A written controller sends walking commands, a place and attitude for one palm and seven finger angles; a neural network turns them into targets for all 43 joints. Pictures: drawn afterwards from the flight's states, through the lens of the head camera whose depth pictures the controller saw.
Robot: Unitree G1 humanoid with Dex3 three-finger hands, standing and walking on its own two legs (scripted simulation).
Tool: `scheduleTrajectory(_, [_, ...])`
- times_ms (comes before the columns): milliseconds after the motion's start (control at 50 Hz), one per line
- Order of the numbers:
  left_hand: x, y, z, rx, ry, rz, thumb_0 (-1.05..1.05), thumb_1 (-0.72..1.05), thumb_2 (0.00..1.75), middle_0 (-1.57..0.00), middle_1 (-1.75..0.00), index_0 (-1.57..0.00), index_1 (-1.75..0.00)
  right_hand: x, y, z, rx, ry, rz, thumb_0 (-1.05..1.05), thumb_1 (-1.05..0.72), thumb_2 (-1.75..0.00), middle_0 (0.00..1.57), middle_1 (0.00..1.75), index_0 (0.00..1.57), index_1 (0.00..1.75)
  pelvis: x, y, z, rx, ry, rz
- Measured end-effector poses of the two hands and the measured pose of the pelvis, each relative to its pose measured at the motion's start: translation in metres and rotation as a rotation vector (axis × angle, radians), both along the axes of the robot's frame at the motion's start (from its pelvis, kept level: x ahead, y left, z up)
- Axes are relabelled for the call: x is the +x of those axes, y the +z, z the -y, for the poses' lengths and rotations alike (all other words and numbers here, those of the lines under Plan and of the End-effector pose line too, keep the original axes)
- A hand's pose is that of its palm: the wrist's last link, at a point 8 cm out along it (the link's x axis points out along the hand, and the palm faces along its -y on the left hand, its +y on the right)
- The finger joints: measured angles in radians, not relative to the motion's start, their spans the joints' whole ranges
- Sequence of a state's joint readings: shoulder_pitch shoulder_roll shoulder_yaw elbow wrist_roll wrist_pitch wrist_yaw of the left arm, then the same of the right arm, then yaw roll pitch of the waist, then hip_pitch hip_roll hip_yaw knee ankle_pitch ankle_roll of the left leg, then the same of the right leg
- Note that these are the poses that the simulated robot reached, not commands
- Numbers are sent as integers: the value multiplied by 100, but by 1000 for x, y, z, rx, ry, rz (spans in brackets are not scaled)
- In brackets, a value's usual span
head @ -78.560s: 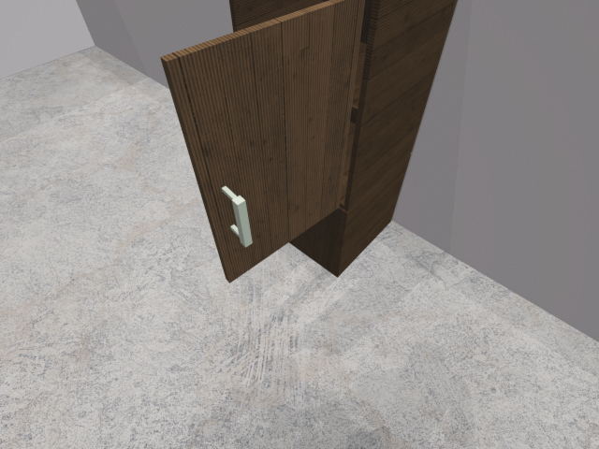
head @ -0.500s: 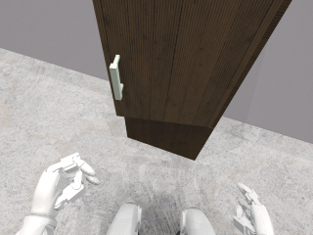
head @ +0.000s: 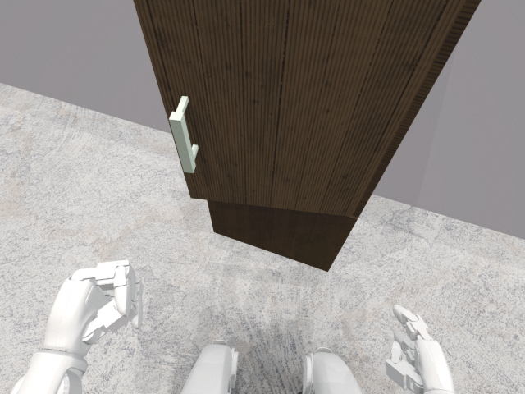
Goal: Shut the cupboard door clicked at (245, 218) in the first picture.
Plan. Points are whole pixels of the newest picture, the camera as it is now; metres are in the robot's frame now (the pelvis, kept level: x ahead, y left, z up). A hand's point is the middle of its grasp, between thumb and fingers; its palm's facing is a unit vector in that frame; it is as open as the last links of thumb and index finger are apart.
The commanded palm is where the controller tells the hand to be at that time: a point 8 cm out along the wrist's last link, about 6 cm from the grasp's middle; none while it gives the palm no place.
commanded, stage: raise the hand and make a fist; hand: left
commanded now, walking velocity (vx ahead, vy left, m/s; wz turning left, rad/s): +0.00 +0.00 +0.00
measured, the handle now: (186, 136) +0.53 +0.18 +0.04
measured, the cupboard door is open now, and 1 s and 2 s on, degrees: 13 13 13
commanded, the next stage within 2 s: bring the fist close to the handle in 0.40 s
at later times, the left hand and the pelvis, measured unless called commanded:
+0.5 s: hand (132, 313) +0.22 +0.18 +0.05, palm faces -0.05 -1.00 -0.04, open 3.1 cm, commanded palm +0.20 +0.24 +0.05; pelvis -0.01 +0.00 +0.00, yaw +0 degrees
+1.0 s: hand (163, 244) +0.31 +0.17 +0.05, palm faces -0.07 -1.00 -0.03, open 3.1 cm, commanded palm +0.30 +0.22 +0.04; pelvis -0.01 +0.00 +0.00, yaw +0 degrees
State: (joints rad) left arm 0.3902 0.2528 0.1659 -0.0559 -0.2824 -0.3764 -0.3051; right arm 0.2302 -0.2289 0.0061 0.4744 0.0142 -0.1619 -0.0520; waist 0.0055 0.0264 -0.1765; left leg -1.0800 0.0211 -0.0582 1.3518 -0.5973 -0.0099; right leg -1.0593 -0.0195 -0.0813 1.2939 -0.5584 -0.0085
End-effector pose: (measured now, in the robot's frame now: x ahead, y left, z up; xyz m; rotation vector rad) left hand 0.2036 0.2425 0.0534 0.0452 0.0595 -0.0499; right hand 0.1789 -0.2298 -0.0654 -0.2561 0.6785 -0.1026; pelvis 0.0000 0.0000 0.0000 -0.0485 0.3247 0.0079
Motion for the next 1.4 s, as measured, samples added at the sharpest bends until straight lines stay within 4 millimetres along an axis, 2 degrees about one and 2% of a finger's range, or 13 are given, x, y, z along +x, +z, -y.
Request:
scheduleTrajectory(240, [1,0,7,-6,-4,10,1,90,90,-130,-149,-130,-150,-14,-2,16,-8,-49,-20,1,-90,-89,21,30,21,30,-2,0,4,12,-7,4])
scheduleTrajectory(520, [-7,-1,3,-5,-3,15,1,90,90,-130,-149,-130,-150,-10,0,5,1,-24,6,1,-90,-89,21,30,21,30,-7,-1,1,8,-4,10])
scheduleTrajectory(600, [-3,-1,3,-4,-5,29,1,90,90,-130,-149,-130,-150,-9,0,2,-6,-6,10,1,-90,-89,21,30,21,30,-8,-2,-1,3,1,8])
scheduleTrajectory(780, [39,-6,13,-18,-44,64,1,90,90,-130,-150,-131,-150,-15,-9,0,-14,1,-24,1,-90,-89,21,30,21,30,-12,-6,-4,1,2,-6])
scheduleTrajectory(1000, [92,-6,17,-17,-23,57,1,90,90,-130,-149,-130,-150,-41,-14,8,-15,-41,-131,1,-90,-89,21,30,21,30,-8,1,-5,8,-6,-22])
scheduleTrajectory(1260, [139,-9,18,-20,-6,74,1,90,90,-130,-149,-130,-150,-64,-23,23,-30,-97,-240,1,-90,-89,21,30,21,30,-6,2,-3,18,-17,-39])
scheduleTrajectory(1400, [168,-9,29,-17,-16,81,1,90,90,-130,-150,-131,-150,-76,-32,26,-28,-113,-285,1,-90,-89,21,30,21,30,-9,0,-2,20,-17,-56])
